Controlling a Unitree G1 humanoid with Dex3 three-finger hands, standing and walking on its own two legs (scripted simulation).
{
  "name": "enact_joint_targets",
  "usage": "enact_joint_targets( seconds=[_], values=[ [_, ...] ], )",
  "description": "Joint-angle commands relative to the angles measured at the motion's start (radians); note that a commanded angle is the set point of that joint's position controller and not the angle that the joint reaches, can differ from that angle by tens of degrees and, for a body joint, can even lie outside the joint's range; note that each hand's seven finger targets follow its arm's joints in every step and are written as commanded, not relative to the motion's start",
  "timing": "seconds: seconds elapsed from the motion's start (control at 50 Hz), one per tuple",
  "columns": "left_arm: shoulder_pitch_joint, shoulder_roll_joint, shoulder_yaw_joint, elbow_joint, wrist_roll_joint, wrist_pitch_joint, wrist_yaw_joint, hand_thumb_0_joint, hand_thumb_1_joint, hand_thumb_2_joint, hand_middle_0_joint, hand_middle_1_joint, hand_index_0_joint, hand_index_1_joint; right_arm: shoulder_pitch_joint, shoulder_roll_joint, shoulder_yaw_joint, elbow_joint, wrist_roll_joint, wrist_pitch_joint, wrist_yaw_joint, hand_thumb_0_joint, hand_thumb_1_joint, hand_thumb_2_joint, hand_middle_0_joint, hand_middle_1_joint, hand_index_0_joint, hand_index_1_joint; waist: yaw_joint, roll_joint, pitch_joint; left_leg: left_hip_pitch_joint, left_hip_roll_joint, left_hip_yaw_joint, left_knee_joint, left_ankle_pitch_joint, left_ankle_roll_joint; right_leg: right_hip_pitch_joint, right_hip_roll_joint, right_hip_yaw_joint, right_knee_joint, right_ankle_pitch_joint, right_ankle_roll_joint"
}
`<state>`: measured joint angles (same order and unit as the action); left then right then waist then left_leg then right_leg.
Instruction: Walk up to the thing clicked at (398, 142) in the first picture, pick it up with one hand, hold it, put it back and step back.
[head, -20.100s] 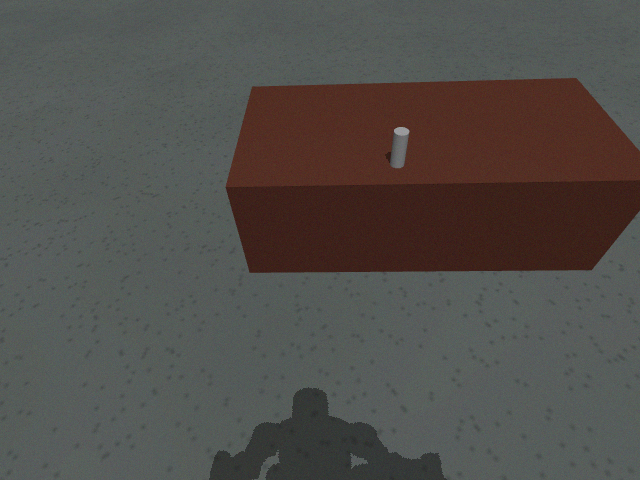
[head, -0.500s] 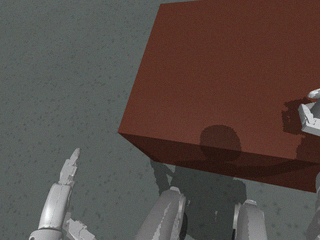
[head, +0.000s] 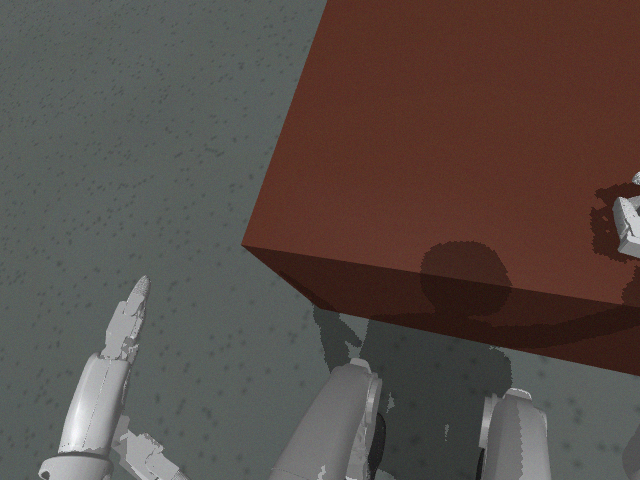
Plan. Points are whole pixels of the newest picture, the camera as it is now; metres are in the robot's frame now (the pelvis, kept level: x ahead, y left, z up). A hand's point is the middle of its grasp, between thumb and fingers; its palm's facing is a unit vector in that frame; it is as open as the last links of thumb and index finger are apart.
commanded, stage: lower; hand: right
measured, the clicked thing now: out of the picture +0.47 -0.24 -0.04
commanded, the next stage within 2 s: loosen in 0.50 s
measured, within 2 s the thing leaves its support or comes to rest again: rests again in 0.28 s
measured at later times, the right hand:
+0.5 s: hand (639, 222) +0.47 -0.23 -0.08, palm faces +0.22 +0.98 +0.02, open 6.1 cm
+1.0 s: hand out of the picture +0.48 -0.23 -0.08, palm faces +0.22 +0.98 +0.00, open 8.7 cm
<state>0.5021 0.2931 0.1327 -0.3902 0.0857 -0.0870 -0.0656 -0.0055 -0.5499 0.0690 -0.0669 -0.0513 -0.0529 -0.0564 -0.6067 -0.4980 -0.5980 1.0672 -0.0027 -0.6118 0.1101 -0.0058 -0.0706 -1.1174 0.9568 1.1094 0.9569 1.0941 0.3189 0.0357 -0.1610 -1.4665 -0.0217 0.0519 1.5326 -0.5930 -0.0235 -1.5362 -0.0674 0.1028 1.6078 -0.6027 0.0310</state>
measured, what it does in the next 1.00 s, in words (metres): stands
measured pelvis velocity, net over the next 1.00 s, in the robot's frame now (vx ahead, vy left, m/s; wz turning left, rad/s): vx -0.01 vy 0.00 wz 0.02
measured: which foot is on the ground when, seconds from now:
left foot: down 0.00-1.00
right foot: down 0.00-1.00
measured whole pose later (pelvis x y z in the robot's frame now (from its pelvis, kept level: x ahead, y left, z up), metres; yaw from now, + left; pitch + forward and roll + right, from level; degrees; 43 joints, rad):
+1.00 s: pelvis -0.01 +0.00 -0.03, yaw +1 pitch +31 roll +7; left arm 0.52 0.33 0.19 -0.48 0.06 -0.11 -0.09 0.00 -0.53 0.05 -0.08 -0.06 -0.07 -0.06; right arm -0.63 -0.54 -0.62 1.04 -0.01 -0.58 0.10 -0.01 0.11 -0.56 0.93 0.76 0.94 0.76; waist 0.35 0.04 -0.16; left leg -1.57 -0.03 0.05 1.63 -0.60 -0.03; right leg -1.65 -0.07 0.11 1.71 -0.62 0.03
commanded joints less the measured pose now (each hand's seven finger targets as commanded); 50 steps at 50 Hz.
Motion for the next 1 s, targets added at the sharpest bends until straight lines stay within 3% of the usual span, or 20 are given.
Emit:
enact_joint_targets(
  seconds=[0.0, 0.02, 0.06, 0.08, 0.12, 0.22, 0.26, 0.28, 0.34, 0.36, 0.44, 0.48, 0.54, 0.58, 0.6, 0.78, 0.82, 0.86, 0.92, 0.98],
  values=[
    [0.062, 0.177, 0.149, -0.189, -0.001, -0.054, 0.024, 0.0, -0.567, 0.065, -0.05, -0.048, -0.042, -0.056, -0.324, -0.217, -0.008, -0.207, 0.019, -0.081, 0.0, 0.0, -0.663, -1.333, 1.401, 1.439, 1.409, 1.439, -0.01, -0.334, -0.526, 0.227, -0.031, 0.012, -0.149, 0.253, 0.055, 0.468, 0.019, -0.026, -0.201, 0.241, -0.03],
    [0.077, 0.165, 0.132, -0.191, -0.001, -0.056, 0.022, 0.0, -0.568, 0.065, -0.05, -0.048, -0.042, -0.057, -0.33, -0.211, -0.01, -0.214, 0.022, -0.082, 0.003, 0.0, -0.67, -1.339, 1.406, 1.444, 1.414, 1.445, -0.008, -0.325, -0.531, 0.225, -0.031, 0.011, -0.147, 0.265, 0.053, 0.465, 0.02, -0.026, -0.187, 0.251, -0.033],
    [0.067, 0.175, 0.148, -0.199, -0.005, -0.058, 0.023, 0.0, -0.566, 0.064, -0.049, -0.048, -0.042, -0.056, -0.313, -0.25, -0.022, -0.217, 0.015, -0.082, 0.003, 0.0, -0.683, -1.328, 1.405, 1.434, 1.41, 1.434, -0.021, -0.354, -0.532, 0.226, -0.029, 0.003, -0.147, 0.257, 0.054, 0.464, 0.019, -0.031, -0.187, 0.247, -0.03],
    [0.071, 0.189, 0.167, -0.207, -0.007, -0.058, 0.025, 0.0, -0.57, 0.066, -0.049, -0.046, -0.04, -0.055, -0.32, -0.257, -0.03, -0.226, 0.015, -0.08, 0.0, 0.0, -0.677, -1.313, 1.393, 1.419, 1.397, 1.419, -0.009, -0.333, -0.544, 0.241, -0.03, 0.002, -0.154, 0.262, 0.051, 0.459, 0.018, -0.029, -0.183, 0.242, -0.036],
    [0.073, 0.178, 0.162, -0.188, -0.005, -0.058, 0.02, 0.0, -0.568, 0.065, -0.049, -0.048, -0.042, -0.056, -0.304, -0.215, -0.014, -0.181, 0.02, -0.071, 0.001, 0.0, -0.673, -1.312, 1.387, 1.415, 1.393, 1.415, -0.004, -0.312, -0.507, 0.234, -0.031, -0.003, -0.152, 0.246, 0.048, 0.405, 0.021, -0.031, -0.171, 0.207, -0.038],
    [0.074, 0.179, 0.166, -0.207, -0.012, -0.062, 0.02, 0.0, -0.566, 0.062, -0.049, -0.048, -0.042, -0.055, -0.309, -0.25, -0.032, -0.228, 0.016, -0.074, 0.001, 0.0, -0.649, -1.291, 1.362, 1.392, 1.368, 1.393, -0.013, -0.326, -0.539, 0.221, -0.032, 0.001, -0.138, 0.237, 0.05, 0.415, 0.021, -0.028, -0.169, 0.205, -0.035],
    [0.076, 0.179, 0.168, -0.202, -0.011, -0.063, 0.019, 0.0, -0.566, 0.064, -0.048, -0.048, -0.041, -0.056, -0.315, -0.215, -0.01, -0.212, 0.015, -0.075, 0.006, 0.0, -0.668, -1.287, 1.368, 1.39, 1.372, 1.39, 0.002, -0.334, -0.535, 0.2, -0.032, 0.008, -0.125, 0.242, 0.053, 0.431, 0.02, -0.026, -0.164, 0.223, -0.032],
    [0.068, 0.181, 0.167, -0.203, -0.013, -0.065, 0.02, 0.0, -0.57, 0.067, -0.048, -0.047, -0.04, -0.056, -0.303, -0.233, -0.016, -0.231, 0.017, -0.078, 0.006, 0.0, -0.645, -1.274, 1.351, 1.375, 1.356, 1.376, -0.016, -0.351, -0.535, 0.196, -0.032, 0.006, -0.122, 0.24, 0.054, 0.43, 0.02, -0.027, -0.165, 0.223, -0.032],
    [0.063, 0.198, 0.185, -0.221, -0.012, -0.066, 0.02, 0.0, -0.568, 0.066, -0.049, -0.049, -0.041, -0.058, -0.302, -0.244, -0.027, -0.22, 0.014, -0.078, -0.004, 0.0, -0.619, -1.266, 1.332, 1.364, 1.339, 1.365, -0.011, -0.341, -0.537, 0.183, -0.035, 0.016, -0.118, 0.222, 0.055, 0.435, 0.019, -0.021, -0.169, 0.206, -0.03],
    [0.066, 0.205, 0.2, -0.228, -0.015, -0.068, 0.021, 0.0, -0.571, 0.067, -0.048, -0.048, -0.04, -0.057, -0.307, -0.233, -0.02, -0.224, 0.017, -0.079, -0.002, 0.0, -0.623, -1.263, 1.333, 1.362, 1.34, 1.363, 0.007, -0.341, -0.531, 0.189, -0.033, 0.011, -0.125, 0.228, 0.051, 0.436, 0.017, -0.023, -0.16, 0.205, -0.033],
    [0.095, 0.169, 0.167, -0.2, -0.012, -0.069, 0.012, 0.0, -0.565, 0.061, -0.047, -0.048, -0.041, -0.056, -0.274, -0.198, -0.011, -0.184, 0.016, -0.077, 0.002, 0.0, -0.648, -1.271, 1.351, 1.374, 1.356, 1.375, 0.007, -0.325, -0.507, 0.178, -0.036, 0.015, -0.1, 0.281, 0.049, 0.405, 0.017, -0.024, -0.128, 0.269, -0.036],
    [0.079, 0.188, 0.186, -0.207, -0.013, -0.068, 0.012, 0.0, -0.572, 0.062, -0.049, -0.047, -0.04, -0.056, -0.283, -0.242, -0.025, -0.192, 0.005, -0.079, -0.002, 0.0, -0.646, -1.259, 1.34, 1.36, 1.345, 1.361, -0.007, -0.36, -0.523, 0.155, -0.034, 0.015, -0.082, 0.259, 0.056, 0.416, 0.019, -0.024, -0.133, 0.266, -0.03],
    [0.078, 0.22, 0.219, -0.233, -0.016, -0.064, 0.012, 0.0, -0.575, 0.063, -0.05, -0.047, -0.04, -0.057, -0.285, -0.238, -0.033, -0.176, 0.007, -0.072, -0.004, 0.0, -0.653, -1.255, 1.331, 1.352, 1.335, 1.352, 0.02, -0.326, -0.504, 0.144, -0.036, 0.021, -0.09, 0.239, 0.052, 0.398, 0.018, -0.019, -0.134, 0.225, -0.035],
    [0.081, 0.205, 0.207, -0.24, -0.02, -0.064, 0.009, 0.0, -0.572, 0.06, -0.049, -0.046, -0.04, -0.055, -0.309, -0.235, -0.026, -0.173, 0.007, -0.07, -0.001, 0.0, -0.63, -1.258, 1.329, 1.356, 1.335, 1.356, 0.025, -0.31, -0.489, 0.155, -0.034, 0.015, -0.094, 0.226, 0.05, 0.36, 0.02, -0.02, -0.134, 0.189, -0.039],
    [0.075, 0.206, 0.21, -0.251, -0.02, -0.064, 0.009, 0.0, -0.565, 0.053, -0.061, -0.049, -0.052, -0.057, -0.305, -0.239, -0.03, -0.175, 0.005, -0.067, -0.004, 0.0, -0.56, -1.219, 1.358, 1.347, 1.366, 1.348, 0.021, -0.307, -0.502, 0.159, -0.034, 0.011, -0.098, 0.22, 0.049, 0.359, 0.02, -0.021, -0.131, 0.181, -0.04],
    [0.078, 0.209, 0.215, -0.263, -0.032, -0.065, 0.007, 0.0, -0.53, 0.035, -0.059, -0.059, -0.066, -0.051, -0.314, -0.236, -0.015, -0.193, 0.002, -0.042, -0.002, 0.0, -0.075, -0.58, 1.118, 0.838, 1.111, 0.839, 0.014, -0.327, -0.501, 0.124, -0.031, 0.021, -0.082, 0.172, 0.054, 0.365, 0.022, -0.021, -0.141, 0.13, -0.033],
    [0.083, 0.213, 0.219, -0.263, -0.029, -0.064, 0.009, 0.0, -0.546, 0.05, -0.058, -0.054, -0.059, -0.054, -0.315, -0.248, -0.018, -0.196, 0.0, -0.039, -0.006, 0.0, 0.063, -0.533, 0.961, 0.751, 0.964, 0.752, 0.014, -0.328, -0.511, 0.141, -0.032, 0.016, -0.091, 0.196, 0.052, 0.369, 0.021, -0.023, -0.133, 0.152, -0.037],
    [0.089, 0.207, 0.22, -0.263, -0.03, -0.065, 0.009, 0.0, -0.551, 0.054, -0.057, -0.055, -0.056, -0.056, -0.302, -0.224, -0.011, -0.185, 0.0, -0.034, -0.002, 0.0, 0.183, -0.42, 0.906, 0.658, 0.909, 0.659, 0.024, -0.324, -0.494, 0.137, -0.031, 0.023, -0.082, 0.201, 0.053, 0.367, 0.02, -0.022, -0.133, 0.163, -0.035],
    [0.077, 0.213, 0.22, -0.267, -0.033, -0.066, 0.01, 0.0, -0.553, 0.056, -0.055, -0.055, -0.055, -0.056, -0.323, -0.257, -0.028, -0.211, 0.003, -0.038, -0.007, 0.0, 0.323, -0.335, 0.829, 0.58, 0.836, 0.581, 0.009, -0.333, -0.515, 0.146, -0.03, 0.018, -0.085, 0.189, 0.054, 0.363, 0.023, -0.023, -0.137, 0.149, -0.035],
    [0.086, 0.206, 0.217, -0.244, -0.031, -0.068, 0.011, 0.0, -0.551, 0.055, -0.055, -0.056, -0.055, -0.057, -0.311, -0.225, -0.011, -0.193, 0.005, -0.033, -0.004, 0.0, 0.367, -0.299, 0.694, 0.5, 0.703, 0.5, 0.025, -0.324, -0.5, 0.142, -0.033, 0.018, -0.084, 0.207, 0.051, 0.36, 0.021, -0.025, -0.125, 0.166, -0.038]
  ],
)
